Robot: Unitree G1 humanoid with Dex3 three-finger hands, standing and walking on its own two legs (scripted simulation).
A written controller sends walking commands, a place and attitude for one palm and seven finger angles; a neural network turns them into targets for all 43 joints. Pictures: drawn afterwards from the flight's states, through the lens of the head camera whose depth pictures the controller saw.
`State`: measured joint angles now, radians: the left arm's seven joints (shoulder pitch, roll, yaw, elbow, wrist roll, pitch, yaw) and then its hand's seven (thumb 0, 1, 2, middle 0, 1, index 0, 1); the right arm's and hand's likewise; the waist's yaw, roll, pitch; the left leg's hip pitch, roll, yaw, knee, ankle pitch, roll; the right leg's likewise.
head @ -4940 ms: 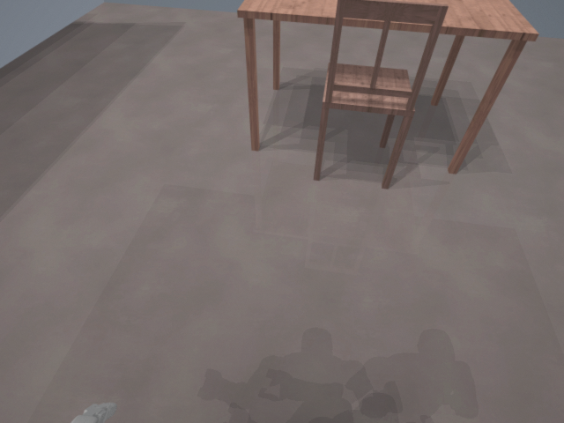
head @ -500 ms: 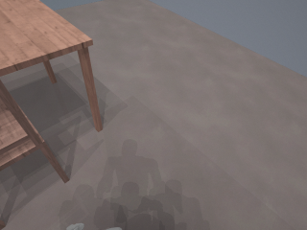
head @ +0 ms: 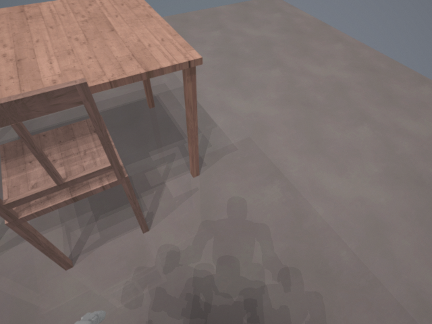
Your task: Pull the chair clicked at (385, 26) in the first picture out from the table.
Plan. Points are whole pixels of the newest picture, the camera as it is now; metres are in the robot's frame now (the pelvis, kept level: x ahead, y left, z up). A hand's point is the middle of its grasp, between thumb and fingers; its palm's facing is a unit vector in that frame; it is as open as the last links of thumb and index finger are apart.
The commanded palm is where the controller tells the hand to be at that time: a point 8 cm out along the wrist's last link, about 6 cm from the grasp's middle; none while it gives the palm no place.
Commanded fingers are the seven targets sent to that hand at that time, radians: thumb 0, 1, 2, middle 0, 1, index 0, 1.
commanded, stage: turn to face it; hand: left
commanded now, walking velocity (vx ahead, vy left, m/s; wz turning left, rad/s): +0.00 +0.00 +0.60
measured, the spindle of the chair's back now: (40, 155) +0.54 +0.51 -0.10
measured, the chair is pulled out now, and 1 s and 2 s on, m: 0.00 0.00 0.00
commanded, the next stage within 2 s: take the last steps up to it in 0.74 s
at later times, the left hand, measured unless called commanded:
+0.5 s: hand out of the picture -0.07 +0.16 -0.16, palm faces +0.36 -0.90 -0.26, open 7.4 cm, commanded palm none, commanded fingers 0.00 0.90 0.90 -0.20 -0.30 -0.20 -0.30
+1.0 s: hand out of the picture -0.08 +0.20 -0.16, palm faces +0.45 -0.86 -0.26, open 7.4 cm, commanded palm none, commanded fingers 0.00 0.90 0.90 -0.20 -0.30 -0.20 -0.30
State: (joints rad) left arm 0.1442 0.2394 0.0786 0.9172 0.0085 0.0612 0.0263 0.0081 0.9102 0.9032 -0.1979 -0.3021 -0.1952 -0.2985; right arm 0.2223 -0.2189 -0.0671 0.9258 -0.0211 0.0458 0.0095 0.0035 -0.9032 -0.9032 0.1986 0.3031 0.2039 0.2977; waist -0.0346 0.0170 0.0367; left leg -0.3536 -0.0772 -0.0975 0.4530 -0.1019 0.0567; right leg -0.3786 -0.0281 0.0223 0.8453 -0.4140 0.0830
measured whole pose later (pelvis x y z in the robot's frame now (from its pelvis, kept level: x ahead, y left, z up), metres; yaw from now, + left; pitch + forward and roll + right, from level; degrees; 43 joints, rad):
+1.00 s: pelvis -0.06 -0.02 +0.00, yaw +26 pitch -2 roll +0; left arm 0.20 0.22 0.04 0.96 0.02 0.03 0.01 0.01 0.91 0.90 -0.20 -0.30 -0.20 -0.30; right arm 0.22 -0.20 -0.03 0.97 -0.02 0.03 0.00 0.00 -0.90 -0.90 0.20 0.30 0.20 0.30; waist -0.01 0.01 0.04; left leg -0.20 -0.02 0.02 0.50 -0.27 0.03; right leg -0.27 -0.04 -0.06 0.68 -0.41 0.05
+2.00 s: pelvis +0.18 +0.14 -0.01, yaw +27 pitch -1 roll +1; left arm 0.13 0.18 0.05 0.99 0.02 -0.02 -0.01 0.00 0.91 0.90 -0.20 -0.30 -0.19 -0.30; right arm 0.41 -0.13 -0.03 1.12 -0.03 -0.04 -0.01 0.00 -0.91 -0.90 0.20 0.30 0.20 0.30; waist -0.05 0.00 0.07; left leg 0.00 0.06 0.20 0.44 -0.41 -0.03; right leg -0.42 -0.07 -0.10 0.59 -0.18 -0.02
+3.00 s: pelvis +0.21 +0.11 +0.00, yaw +27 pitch -3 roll +0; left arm 0.32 0.11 0.00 1.14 0.01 0.00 0.03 0.01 0.91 0.90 -0.20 -0.30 -0.20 -0.30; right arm 0.31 -0.20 -0.03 1.15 -0.02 0.03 -0.01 0.00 -0.92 -0.90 0.19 0.30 0.20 0.30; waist -0.01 0.04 0.02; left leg -0.25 0.06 0.03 0.46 -0.15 -0.02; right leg -0.05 0.02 -0.05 0.42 -0.33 -0.03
